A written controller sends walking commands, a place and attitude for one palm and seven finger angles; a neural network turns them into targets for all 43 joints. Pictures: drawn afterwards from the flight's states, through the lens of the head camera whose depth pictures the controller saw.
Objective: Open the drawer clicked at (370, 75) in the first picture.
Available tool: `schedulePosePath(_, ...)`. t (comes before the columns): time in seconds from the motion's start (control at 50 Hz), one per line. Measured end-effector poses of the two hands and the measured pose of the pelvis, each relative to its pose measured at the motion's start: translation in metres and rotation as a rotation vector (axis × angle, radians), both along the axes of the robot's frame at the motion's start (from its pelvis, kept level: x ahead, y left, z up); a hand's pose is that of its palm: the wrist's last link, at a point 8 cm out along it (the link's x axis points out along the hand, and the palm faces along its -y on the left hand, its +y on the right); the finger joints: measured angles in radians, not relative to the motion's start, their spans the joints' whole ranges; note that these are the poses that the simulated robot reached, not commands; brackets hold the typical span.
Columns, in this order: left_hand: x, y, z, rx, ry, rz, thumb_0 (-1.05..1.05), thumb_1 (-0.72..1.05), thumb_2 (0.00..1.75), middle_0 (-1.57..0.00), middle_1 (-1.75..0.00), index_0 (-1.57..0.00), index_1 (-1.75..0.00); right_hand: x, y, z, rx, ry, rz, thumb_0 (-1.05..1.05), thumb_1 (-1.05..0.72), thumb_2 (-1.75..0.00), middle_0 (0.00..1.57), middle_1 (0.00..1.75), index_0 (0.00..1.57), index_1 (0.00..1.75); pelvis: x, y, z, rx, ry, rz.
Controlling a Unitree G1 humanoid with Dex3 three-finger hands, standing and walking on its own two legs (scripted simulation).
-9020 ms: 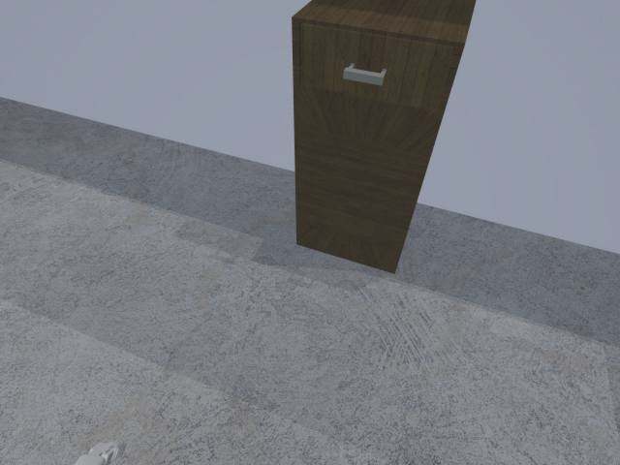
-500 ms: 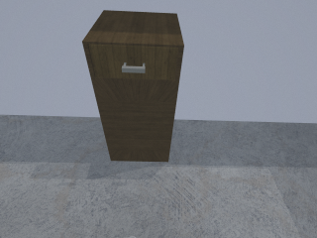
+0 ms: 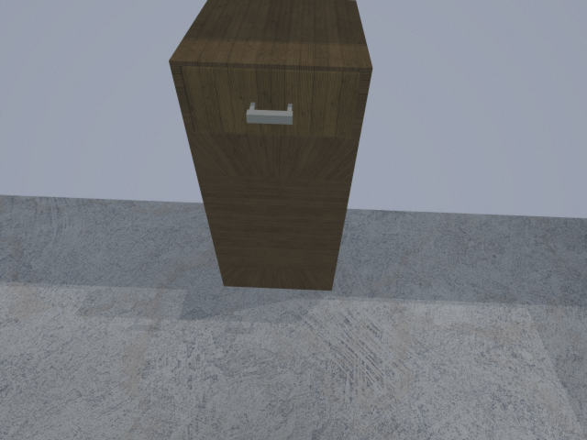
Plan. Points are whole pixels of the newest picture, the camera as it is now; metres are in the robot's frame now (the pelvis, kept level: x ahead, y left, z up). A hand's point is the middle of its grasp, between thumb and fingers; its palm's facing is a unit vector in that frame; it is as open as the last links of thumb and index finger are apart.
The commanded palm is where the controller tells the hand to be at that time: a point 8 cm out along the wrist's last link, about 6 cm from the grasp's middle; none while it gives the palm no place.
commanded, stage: look again from close up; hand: left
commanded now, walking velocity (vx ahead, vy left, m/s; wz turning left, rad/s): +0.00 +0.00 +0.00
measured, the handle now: (270, 112) +0.77 +0.09 +0.05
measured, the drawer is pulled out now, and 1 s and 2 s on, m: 0.00 0.00 0.00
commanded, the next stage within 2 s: shuffle to correct the standing spot in 0.52 s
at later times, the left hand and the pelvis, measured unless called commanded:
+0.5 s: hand out of the picture +0.01 +0.14 -0.17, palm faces +0.06 -0.99 -0.14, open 7.3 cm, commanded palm none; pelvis +0.03 -0.02 +0.01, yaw +1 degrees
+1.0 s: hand out of the picture +0.05 +0.13 -0.17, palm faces +0.12 -0.98 -0.17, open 7.4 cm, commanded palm none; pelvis +0.09 -0.03 +0.00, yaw +2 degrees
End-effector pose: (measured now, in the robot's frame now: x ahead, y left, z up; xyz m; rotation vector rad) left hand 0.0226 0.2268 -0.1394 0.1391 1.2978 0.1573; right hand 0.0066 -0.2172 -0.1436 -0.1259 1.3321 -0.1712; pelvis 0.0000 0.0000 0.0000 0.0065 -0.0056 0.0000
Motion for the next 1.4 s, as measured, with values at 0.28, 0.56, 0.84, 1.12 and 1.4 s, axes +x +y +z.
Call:
schedulePosePath(0.28, 0.006, -0.024, -0.002, -0.017, 0.017, 0.012, 0.02, 0.95, 0.9, -0.2, -0.3, -0.2, -0.3, -0.003, -0.011, 0.004, 0.024, 0.054, 0.004, 0.01, -0.91, -0.9, 0.2, 0.3, 0.2, 0.29, 0.017, -0.02, 0.004, -0.014, -0.01, 0.014)
schedulePosePath(0.56, -0.021, -0.041, -0.002, -0.069, 0.131, 0.048, 0.01, 0.92, 0.9, -0.2, -0.3, -0.19, -0.3, 0.008, 0.001, 0.006, 0.037, 0.104, 0.024, 0.01, -0.91, -0.9, 0.2, 0.3, 0.2, 0.3, 0.031, -0.014, 0.009, -0.009, -0.009, 0.018)
schedulePosePath(0.84, -0.009, -0.036, -0.007, -0.068, 0.155, 0.05, 0.01, 0.91, 0.9, -0.2, -0.3, -0.19, -0.3, 0.028, -0.005, 0.002, 0.026, 0.083, -0.005, 0.01, -0.91, -0.9, 0.2, 0.3, 0.2, 0.3, 0.058, -0.014, 0.003, 0.005, 0.011, 0.011)
schedulePosePath(1.12, 0.007, -0.063, -0.002, -0.066, 0.221, 0.159, 0.0, 0.91, 0.9, -0.2, -0.3, -0.19, -0.3, 0.139, -0.037, 0.005, -0.011, 0.06, 0.087, 0.02, -0.93, -0.9, 0.2, 0.3, 0.2, 0.3, 0.127, -0.03, 0.001, 0.002, 0.026, 0.054)
schedulePosePath(1.4, 0.143, -0.041, -0.011, -0.087, 0.144, 0.042, 0.01, 0.91, 0.9, -0.2, -0.3, -0.19, -0.3, 0.232, -0.037, 0.019, -0.069, -0.11, 0.031, 0.0, -0.95, -0.9, 0.2, 0.3, 0.2, 0.3, 0.195, -0.022, 0.004, -0.021, 0.012, -0.004)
